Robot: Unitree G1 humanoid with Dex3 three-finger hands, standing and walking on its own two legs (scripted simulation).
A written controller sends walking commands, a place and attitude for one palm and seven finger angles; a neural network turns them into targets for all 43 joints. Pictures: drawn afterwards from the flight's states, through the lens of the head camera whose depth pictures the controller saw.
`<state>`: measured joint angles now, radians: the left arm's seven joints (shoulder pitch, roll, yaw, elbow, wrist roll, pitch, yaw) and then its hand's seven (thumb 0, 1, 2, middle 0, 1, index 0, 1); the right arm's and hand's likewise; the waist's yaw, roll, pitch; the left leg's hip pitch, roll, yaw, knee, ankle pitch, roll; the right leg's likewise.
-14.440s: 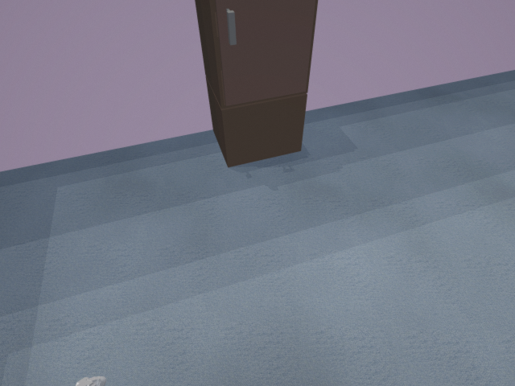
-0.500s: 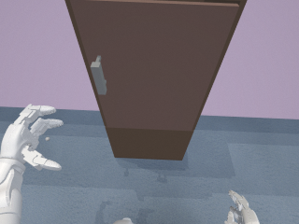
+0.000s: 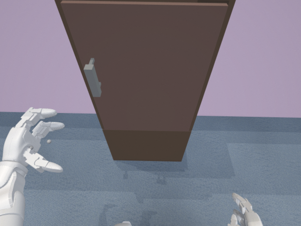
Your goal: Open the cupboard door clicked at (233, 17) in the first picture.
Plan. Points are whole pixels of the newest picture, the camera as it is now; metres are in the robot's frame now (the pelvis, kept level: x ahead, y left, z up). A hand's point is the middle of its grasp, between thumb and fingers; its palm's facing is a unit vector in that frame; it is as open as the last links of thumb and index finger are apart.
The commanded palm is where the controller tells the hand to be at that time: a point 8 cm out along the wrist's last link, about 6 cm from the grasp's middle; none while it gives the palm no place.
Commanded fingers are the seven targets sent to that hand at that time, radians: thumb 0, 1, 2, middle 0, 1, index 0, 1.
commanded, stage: move the hooked fingers beside the handle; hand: left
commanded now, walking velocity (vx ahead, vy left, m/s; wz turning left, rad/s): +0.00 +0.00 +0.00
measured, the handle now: (94, 77) +0.56 +0.23 +0.06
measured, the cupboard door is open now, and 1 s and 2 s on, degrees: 0 0 0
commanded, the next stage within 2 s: none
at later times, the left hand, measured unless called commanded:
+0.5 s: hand (55, 126) +0.33 +0.27 +0.08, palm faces +0.04 -1.00 +0.00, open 14.0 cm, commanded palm +0.31 +0.32 +0.08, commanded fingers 0.00 -0.50 0.30 -0.30 -1.20 -0.30 -1.20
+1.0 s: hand (64, 108) +0.40 +0.27 +0.08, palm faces +0.04 -1.00 +0.01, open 14.0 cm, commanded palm +0.38 +0.32 +0.07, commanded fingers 0.00 -0.50 0.30 -0.30 -1.20 -0.30 -1.20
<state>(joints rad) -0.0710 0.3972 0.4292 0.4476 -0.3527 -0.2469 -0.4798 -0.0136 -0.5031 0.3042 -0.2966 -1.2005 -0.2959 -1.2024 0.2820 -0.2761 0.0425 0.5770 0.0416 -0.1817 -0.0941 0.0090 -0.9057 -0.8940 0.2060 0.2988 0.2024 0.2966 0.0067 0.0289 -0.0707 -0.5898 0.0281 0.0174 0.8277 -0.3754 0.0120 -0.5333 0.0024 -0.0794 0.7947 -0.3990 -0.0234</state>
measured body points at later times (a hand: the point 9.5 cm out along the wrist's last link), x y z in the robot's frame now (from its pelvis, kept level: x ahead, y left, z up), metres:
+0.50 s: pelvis +0.00 +0.00 +0.00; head +0.05 +0.00 +0.44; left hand +0.33 +0.33 +0.08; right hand +0.14 -0.25 -0.09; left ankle +0.02 +0.11 -0.70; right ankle +0.00 -0.11 -0.70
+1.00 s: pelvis -0.01 +0.01 -0.01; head +0.06 +0.02 +0.43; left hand +0.39 +0.33 +0.08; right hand +0.08 -0.26 -0.11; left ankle +0.02 +0.11 -0.70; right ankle +0.00 -0.11 -0.70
